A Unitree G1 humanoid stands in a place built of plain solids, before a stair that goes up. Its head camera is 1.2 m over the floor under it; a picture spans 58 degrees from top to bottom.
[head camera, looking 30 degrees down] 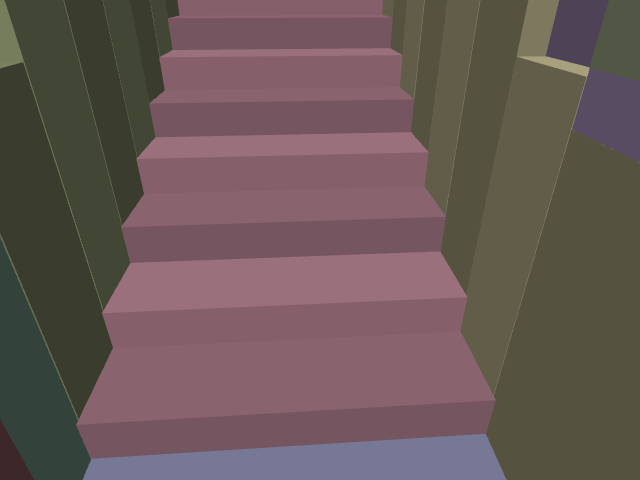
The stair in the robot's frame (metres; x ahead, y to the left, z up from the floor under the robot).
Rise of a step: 0.15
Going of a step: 0.30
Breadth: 1.20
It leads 4 degrees to the left of straight ahead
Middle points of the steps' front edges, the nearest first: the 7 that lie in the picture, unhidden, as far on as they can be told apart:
0.83 0.08 0.15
1.12 0.10 0.31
1.42 0.12 0.46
1.71 0.14 0.61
2.01 0.16 0.77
2.30 0.18 0.92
2.60 0.20 1.07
